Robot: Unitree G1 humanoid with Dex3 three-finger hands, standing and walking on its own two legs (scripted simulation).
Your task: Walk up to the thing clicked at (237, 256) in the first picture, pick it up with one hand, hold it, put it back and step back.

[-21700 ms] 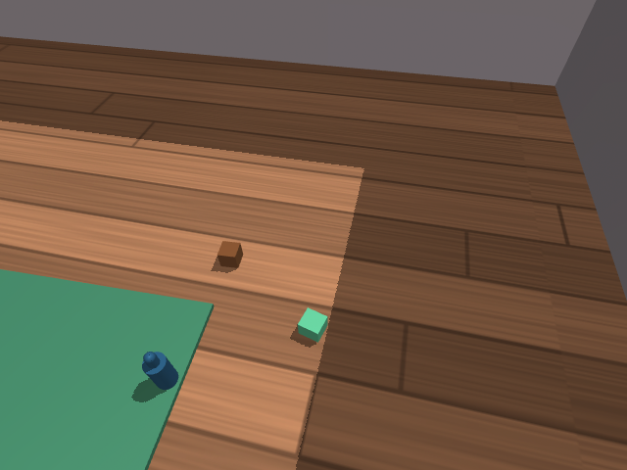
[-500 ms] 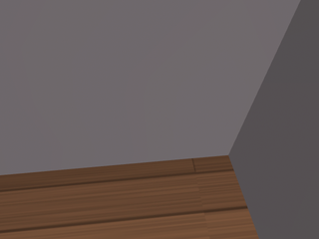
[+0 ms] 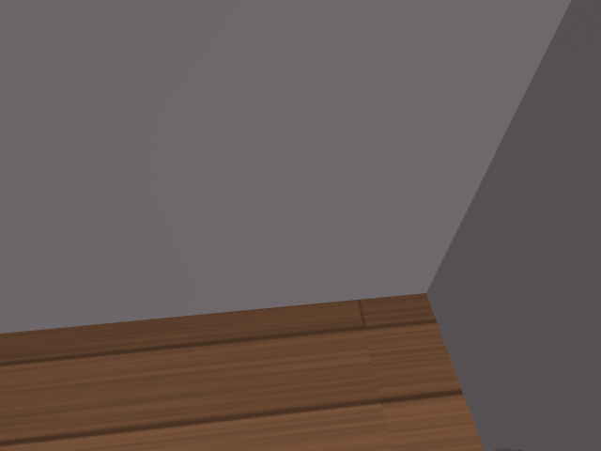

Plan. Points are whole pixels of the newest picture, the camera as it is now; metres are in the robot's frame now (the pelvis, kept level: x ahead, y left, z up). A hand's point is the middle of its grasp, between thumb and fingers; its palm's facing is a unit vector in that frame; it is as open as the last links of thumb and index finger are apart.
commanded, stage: walk up
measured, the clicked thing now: out of the picture -1.07 +0.89 -0.74
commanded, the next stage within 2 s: stand in 0.10 s
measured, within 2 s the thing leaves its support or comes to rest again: neither
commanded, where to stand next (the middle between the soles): +0.03 +0.00 m, yaw +1 degrees
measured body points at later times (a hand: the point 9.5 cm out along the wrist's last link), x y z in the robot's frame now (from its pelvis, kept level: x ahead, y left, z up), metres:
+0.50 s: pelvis +0.00 +0.00 +0.00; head +0.01 +0.00 +0.45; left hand +0.07 +0.30 -0.14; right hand +0.09 -0.30 -0.13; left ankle +0.06 +0.12 -0.75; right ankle -0.05 -0.14 -0.75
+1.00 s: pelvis +0.00 +0.00 +0.00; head +0.01 +0.01 +0.45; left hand +0.07 +0.31 -0.14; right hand +0.08 -0.30 -0.13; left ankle +0.06 +0.12 -0.75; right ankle -0.05 -0.14 -0.75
